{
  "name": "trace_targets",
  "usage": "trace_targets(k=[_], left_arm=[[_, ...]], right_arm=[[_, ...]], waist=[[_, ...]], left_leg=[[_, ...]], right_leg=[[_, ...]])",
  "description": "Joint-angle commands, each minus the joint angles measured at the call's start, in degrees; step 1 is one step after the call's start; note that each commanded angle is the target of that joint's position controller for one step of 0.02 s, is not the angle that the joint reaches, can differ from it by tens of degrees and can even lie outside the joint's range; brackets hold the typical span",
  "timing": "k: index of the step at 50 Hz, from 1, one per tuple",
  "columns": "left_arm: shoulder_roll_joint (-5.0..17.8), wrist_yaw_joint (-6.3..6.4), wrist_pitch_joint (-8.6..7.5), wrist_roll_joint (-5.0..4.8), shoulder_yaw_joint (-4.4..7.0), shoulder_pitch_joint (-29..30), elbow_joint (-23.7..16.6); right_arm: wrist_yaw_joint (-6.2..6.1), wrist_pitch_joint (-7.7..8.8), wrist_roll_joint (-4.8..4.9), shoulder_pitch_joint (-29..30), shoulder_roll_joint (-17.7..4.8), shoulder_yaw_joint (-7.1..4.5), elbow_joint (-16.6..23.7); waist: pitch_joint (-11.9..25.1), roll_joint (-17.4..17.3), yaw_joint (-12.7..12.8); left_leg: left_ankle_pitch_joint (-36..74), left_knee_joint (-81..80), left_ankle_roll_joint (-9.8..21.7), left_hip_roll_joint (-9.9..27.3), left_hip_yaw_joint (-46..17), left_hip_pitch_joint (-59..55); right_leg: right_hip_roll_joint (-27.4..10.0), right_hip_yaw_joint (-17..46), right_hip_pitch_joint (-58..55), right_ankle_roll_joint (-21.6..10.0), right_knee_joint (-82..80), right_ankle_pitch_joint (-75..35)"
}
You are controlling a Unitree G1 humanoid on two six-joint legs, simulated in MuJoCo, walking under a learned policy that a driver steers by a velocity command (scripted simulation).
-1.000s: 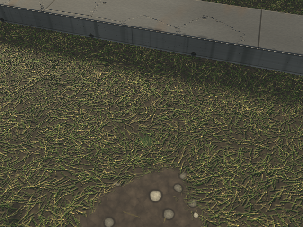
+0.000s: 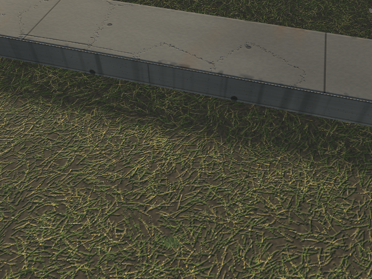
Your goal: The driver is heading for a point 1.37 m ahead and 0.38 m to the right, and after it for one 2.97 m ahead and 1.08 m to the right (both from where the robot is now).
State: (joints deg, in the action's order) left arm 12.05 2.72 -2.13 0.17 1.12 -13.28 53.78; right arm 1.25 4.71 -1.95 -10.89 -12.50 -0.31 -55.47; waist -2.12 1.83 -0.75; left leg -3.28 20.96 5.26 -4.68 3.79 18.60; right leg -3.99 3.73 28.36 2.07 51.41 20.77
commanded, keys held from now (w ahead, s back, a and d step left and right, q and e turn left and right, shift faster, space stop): no key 1.00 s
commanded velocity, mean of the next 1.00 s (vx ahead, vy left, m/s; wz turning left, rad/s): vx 0.02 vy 0.00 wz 0.00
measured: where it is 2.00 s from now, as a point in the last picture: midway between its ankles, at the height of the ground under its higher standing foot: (194, 277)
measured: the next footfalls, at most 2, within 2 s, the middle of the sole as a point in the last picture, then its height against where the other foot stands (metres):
right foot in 0.12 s outside the picture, level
right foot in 1.80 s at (226, 258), level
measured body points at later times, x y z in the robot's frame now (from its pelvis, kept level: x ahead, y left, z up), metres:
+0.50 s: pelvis +0.07 -0.03 +0.00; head +0.09 -0.04 +0.45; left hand +0.09 +0.20 -0.15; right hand +0.10 -0.28 -0.15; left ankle +0.09 +0.07 -0.74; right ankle +0.06 -0.14 -0.74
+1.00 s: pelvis +0.08 -0.03 +0.00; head +0.09 -0.03 +0.45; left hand +0.09 +0.19 -0.16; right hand +0.11 -0.27 -0.16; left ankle +0.09 +0.08 -0.74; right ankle +0.06 -0.14 -0.74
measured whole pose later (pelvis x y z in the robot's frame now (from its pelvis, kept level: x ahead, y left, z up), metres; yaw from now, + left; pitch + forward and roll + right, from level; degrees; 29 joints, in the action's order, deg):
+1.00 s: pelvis +0.08 -0.03 +0.00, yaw +1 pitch -1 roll +0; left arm 8.8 2.4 -0.8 0.0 1.9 -15.1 62.7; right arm -2.3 0.2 0.2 -12.0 -9.9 -1.3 -63.8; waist -2.7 -0.1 -0.2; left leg -14.6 28.7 0.9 -0.2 1.1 12.7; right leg 0.7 -0.9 10.2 -1.0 28.2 16.7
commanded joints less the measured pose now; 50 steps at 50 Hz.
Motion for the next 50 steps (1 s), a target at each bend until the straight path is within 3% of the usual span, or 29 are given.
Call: trace_targets(k=[1,3,5,6,7,8,9,11,13,20,31,50], left_arm=[[2.88,0.48,2.04,0.23,0.69,-9.63,1.11],[3.59,0.32,2.46,0.5,1.13,-8.15,1.04],[3.14,0.2,2.43,1.32,1.21,-7.63,1.42],[3.92,0.27,2.21,1.63,1.19,-7.7,1.2],[8.47,0.47,1.99,0.87,2.23,-5.74,1.55],[6.58,0.21,1.5,0.54,2.12,-4.87,2.28],[4.65,0.06,0.92,0.67,1.75,-3.91,2.4],[3.72,-0.21,-0.05,0.54,1.69,-1.78,2.35],[3.29,-0.29,-0.72,0.07,1.7,-2.89,2.94],[3.17,-0.49,-0.49,-0.24,1.67,-5.74,4.71],[1.97,-0.61,0.59,-0.27,1.52,-5.52,6.07],[1.25,-0.17,1.02,-0.19,1.45,-5.27,8.19]], right_arm=[[-1.21,-0.08,0.63,3.3,-8.16,-1.66,3.47],[-1.75,-0.99,1.55,3.99,-7.81,-1.53,3.32],[-2.02,-1.45,2.06,2.3,-5.2,-0.67,2.36],[-2.0,-1.55,2.13,0.44,-4.35,-0.36,1.7],[-2.24,-1.81,2.2,-3.82,-5.03,-0.93,1.11],[-2.76,-2.22,1.78,-3.57,-4.82,-0.91,0.57],[-3.1,-2.58,1.56,-3.59,-4.75,-1.0,0.27],[-3.5,-3.09,1.19,-4.52,-4.3,-1.04,-0.82],[-3.32,-3.01,1.19,-4.56,-4.01,-0.99,-1.6],[-2.93,-2.78,1.94,-3.91,-3.23,-0.9,-3.3],[-3.47,-3.91,2.23,-4.28,-3.29,-1.22,-5.38],[-3.71,-4.18,2.14,-3.44,-2.24,-1.79,-7.49]], waist=[[7.68,-7.38,2.82],[4.97,-7.45,3.53],[2.21,-5.53,3.72],[0.29,-3.03,3.06],[-2.17,3.71,-1.14],[-2.49,7.04,-0.88],[-2.45,7.78,-1.13],[-1.46,6.51,-1.72],[-0.15,2.68,-0.94],[3.04,-1.52,0.67],[1.22,-1.69,0.53],[-0.77,-1.74,0.54]], left_leg=[[-5.42,-9.76,9.43,15.17,-10.52,6.77],[-20.12,-10.25,7.27,14.65,-12.1,9.93],[-28.3,-8.62,3.48,12.55,-12.34,11.19],[-29.21,-5.84,0.98,10.68,-11.59,11.1],[-24.8,-3.38,-0.78,6.24,-7.08,8.9],[-19.51,-0.17,-1.95,4.58,-3.99,1.76],[-16.16,1.94,-2.34,4.43,-3.52,-2.18],[-12.72,3.14,-2.21,4.88,-3.31,-5.05],[-10.54,2.77,-1.76,5.61,-4.05,-4.48],[-1.72,4.18,-1.98,6.09,-4.26,-5.86],[1.79,5.17,-2.35,6.39,-4.62,-7.47],[-3.03,3.35,-2.67,6.32,-4.78,-7.3]], right_leg=[[0.16,-1.64,-15.64,-0.06,-8.16,-5.11],[1.23,-2.9,-18.47,-1.12,-14.02,-8.64],[1.33,-3.02,-20.38,-2.9,-20.8,-8.02],[-1.5,0.3,-19.74,-4.31,-26.2,-8.24],[-2.58,2.43,-13.68,-6.47,-28.59,-0.3],[-1.64,2.69,-6.38,-6.78,-32.14,8.77],[-1.24,2.93,-3.72,-6.07,-34.42,11.49],[-0.61,2.39,-3.95,-4.56,-34.21,7.36],[0.06,1.25,-7.67,-4.25,-31.9,0.19],[1.24,-0.9,-14.49,-4.91,-27.18,-15.04],[2.19,-2.01,-15.56,-4.69,-26.76,-18.89],[2.74,-2.68,-15.12,-4.21,-28.5,-12.34]])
